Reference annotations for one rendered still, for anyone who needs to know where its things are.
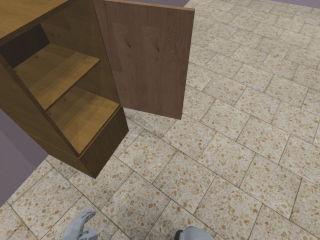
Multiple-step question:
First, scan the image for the cupboard door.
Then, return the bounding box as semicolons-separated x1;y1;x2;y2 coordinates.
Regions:
92;0;195;120

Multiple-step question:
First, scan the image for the left robot hand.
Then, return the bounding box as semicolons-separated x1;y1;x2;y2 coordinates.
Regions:
62;209;98;240

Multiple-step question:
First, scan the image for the robot right thigh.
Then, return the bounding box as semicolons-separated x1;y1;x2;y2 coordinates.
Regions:
179;227;215;240

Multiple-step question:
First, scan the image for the right robot shin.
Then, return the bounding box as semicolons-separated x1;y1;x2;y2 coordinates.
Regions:
184;225;197;231

